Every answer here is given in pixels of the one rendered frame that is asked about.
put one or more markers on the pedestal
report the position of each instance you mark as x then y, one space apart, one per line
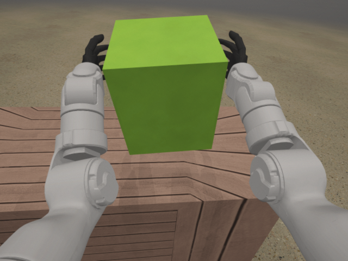
172 206

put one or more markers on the carton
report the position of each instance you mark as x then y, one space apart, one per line
165 77

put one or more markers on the robot left forearm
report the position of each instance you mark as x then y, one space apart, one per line
82 117

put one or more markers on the robot right forearm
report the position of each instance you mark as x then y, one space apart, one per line
266 126

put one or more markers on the robot left upper arm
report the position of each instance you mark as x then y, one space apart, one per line
77 194

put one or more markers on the robot right upper arm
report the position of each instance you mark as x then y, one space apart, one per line
293 183

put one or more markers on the robot right hand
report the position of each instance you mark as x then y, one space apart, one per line
238 49

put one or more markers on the robot left hand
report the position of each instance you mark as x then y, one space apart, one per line
92 50

